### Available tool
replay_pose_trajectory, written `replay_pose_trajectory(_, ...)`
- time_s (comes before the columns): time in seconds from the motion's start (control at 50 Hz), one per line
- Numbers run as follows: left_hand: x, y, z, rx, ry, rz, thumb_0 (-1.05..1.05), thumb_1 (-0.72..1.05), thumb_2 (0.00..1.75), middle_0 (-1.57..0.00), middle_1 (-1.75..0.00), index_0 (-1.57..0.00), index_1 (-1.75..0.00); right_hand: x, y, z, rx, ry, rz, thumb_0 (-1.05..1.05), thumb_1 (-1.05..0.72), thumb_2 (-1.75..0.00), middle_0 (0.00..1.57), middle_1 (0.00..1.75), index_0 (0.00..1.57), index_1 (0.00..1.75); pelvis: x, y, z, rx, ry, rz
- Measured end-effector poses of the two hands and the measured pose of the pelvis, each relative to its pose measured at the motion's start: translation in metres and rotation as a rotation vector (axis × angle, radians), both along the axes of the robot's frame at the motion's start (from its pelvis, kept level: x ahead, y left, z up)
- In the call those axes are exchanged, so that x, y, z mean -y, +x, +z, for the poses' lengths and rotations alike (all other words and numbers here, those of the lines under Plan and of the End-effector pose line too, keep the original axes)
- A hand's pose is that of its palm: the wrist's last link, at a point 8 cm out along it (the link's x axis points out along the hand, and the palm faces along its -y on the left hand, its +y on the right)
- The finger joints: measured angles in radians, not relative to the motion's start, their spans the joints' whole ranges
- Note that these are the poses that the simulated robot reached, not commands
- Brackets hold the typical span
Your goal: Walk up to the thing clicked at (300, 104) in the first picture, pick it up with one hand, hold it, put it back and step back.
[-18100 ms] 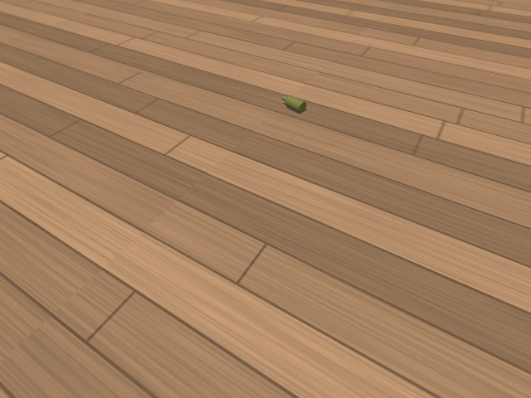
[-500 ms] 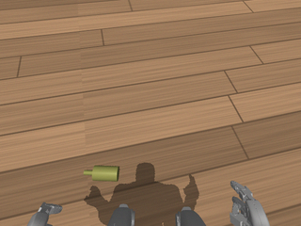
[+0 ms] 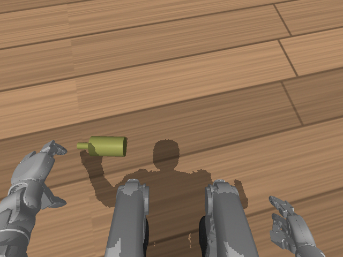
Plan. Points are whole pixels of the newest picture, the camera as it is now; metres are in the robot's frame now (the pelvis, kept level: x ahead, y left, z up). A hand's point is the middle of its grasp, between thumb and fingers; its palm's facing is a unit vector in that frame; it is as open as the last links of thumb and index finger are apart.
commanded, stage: rise first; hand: left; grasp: from above
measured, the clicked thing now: (101, 146) +0.48 +0.30 -0.43
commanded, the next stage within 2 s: approach in 1.28 s
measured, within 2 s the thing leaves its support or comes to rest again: neither
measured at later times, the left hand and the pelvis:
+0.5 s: hand (71, 159) +0.38 +0.33 -0.24, palm faces -0.46 -0.14 -0.88, open 13.9 cm; pelvis -0.02 +0.01 -0.10, yaw -4 degrees
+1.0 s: hand (79, 151) +0.42 +0.33 -0.29, palm faces -0.46 -0.02 -0.89, open 13.4 cm; pelvis -0.02 +0.01 -0.14, yaw -5 degrees
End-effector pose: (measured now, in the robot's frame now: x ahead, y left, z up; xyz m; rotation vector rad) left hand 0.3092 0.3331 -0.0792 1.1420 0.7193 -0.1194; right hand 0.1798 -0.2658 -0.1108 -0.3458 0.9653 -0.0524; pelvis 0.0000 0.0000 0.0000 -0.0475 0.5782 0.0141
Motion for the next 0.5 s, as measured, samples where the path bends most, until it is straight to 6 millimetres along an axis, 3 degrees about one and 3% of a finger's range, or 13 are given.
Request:
replay_pose_trajectory(0.1, 0.003, 0.022, -0.031, 0.012, 0.050, -0.084, 0.00, -0.51, 0.96, -0.17, -1.00, -0.17, -1.00, 0.003, -0.042, -0.046, -0.116, 0.006, -0.028, 0.01, -0.95, -0.91, 0.20, 0.30, 0.20, 0.30, 0.002, -0.014, -0.035, 0.000, -0.006, -0.010)
replay_pose_trajectory(0.18, 0.004, 0.035, -0.051, 0.021, 0.075, -0.151, 0.00, -0.49, 0.96, -0.18, -0.98, -0.17, -0.99, 0.005, -0.076, -0.067, -0.196, -0.003, -0.059, 0.01, -0.94, -0.90, 0.20, 0.30, 0.20, 0.30, 0.002, -0.021, -0.057, 0.006, -0.016, -0.016)
replay_pose_trajectory(0.34, 0.001, 0.059, -0.082, 0.054, 0.116, -0.273, 0.00, -0.47, 0.99, -0.14, -0.97, -0.13, -0.98, 0.008, -0.120, -0.083, -0.307, -0.051, -0.097, 0.01, -0.90, -0.89, 0.20, 0.30, 0.20, 0.30, -0.004, -0.026, -0.086, 0.017, -0.047, -0.023)
replay_pose_trajectory(0.5, -0.002, 0.079, -0.108, 0.085, 0.171, -0.333, 0.00, -0.48, 1.01, -0.12, -0.94, -0.11, -0.95, 0.006, -0.130, -0.091, -0.367, -0.085, -0.103, 0.01, -0.89, -0.89, 0.20, 0.30, 0.20, 0.30, -0.011, -0.024, -0.103, 0.013, -0.070, -0.023)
